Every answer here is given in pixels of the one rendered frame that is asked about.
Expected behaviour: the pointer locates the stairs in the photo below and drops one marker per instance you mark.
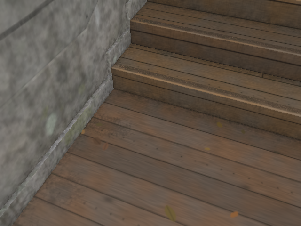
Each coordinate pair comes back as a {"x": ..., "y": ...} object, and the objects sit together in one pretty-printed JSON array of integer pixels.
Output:
[{"x": 237, "y": 60}]

